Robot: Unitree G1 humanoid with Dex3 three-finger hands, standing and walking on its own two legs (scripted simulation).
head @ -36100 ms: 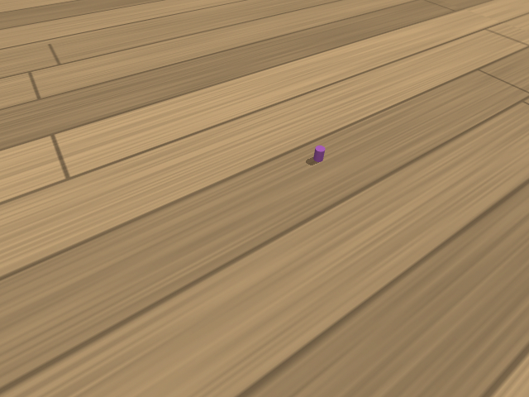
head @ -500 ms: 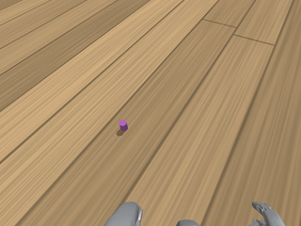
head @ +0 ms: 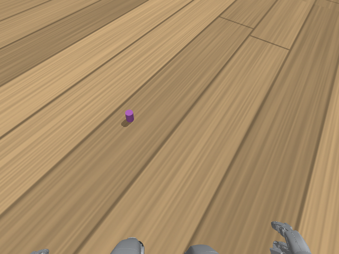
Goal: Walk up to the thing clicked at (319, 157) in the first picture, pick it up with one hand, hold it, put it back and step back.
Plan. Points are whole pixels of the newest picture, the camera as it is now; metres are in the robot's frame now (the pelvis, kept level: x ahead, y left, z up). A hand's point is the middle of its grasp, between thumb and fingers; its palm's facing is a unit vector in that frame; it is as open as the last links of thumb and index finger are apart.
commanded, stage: step back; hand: left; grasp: from above
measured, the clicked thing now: (129, 116) +1.02 +0.26 -0.72
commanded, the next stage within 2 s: stand in 1.08 s
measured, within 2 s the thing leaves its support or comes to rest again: neither
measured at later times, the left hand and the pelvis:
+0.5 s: hand out of the picture -0.04 +0.28 -0.14, palm faces +0.07 -0.91 -0.41, open 7.4 cm; pelvis -0.06 +0.00 +0.00, yaw +3 degrees
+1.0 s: hand out of the picture +0.05 +0.26 -0.14, palm faces +0.08 -0.91 -0.41, open 7.4 cm; pelvis -0.02 -0.01 +0.00, yaw +5 degrees
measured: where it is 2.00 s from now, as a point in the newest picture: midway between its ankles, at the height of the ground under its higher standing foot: outside the picture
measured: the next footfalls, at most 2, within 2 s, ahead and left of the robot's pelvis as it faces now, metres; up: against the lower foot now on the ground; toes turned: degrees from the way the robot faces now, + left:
right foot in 0.06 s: -0.03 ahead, -0.13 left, +0.00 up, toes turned +1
left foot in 0.42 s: -0.02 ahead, +0.12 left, +0.00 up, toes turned +4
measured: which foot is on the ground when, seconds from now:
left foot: down 0.00-0.10, up 0.12-0.40, down 0.42-0.76, up 0.78-1.00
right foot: up 0.00-0.04, down 0.06-0.46, up 0.48-0.72, down 0.74-1.00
